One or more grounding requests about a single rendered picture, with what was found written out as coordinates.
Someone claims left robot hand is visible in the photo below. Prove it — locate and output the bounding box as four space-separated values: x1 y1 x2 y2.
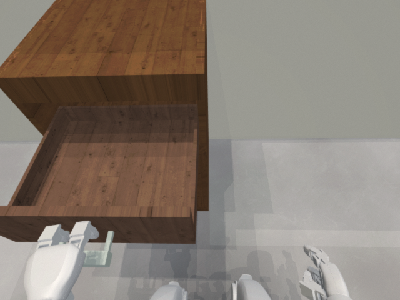
24 221 99 300

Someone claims robot thigh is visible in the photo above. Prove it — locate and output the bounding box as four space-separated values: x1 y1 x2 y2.
149 285 188 300
231 279 271 300

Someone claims cabinet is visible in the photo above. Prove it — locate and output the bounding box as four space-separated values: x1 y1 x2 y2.
0 0 209 211

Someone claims robot right thigh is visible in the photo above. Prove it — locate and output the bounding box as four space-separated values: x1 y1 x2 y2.
231 279 271 300

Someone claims robot left thigh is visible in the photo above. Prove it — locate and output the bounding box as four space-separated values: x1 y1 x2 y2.
149 285 188 300

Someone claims handle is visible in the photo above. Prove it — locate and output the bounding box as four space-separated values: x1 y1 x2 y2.
59 231 114 268

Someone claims drawer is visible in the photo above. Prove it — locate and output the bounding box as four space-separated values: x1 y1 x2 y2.
0 104 199 244

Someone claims right robot hand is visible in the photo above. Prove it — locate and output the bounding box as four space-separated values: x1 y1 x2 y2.
299 244 350 300

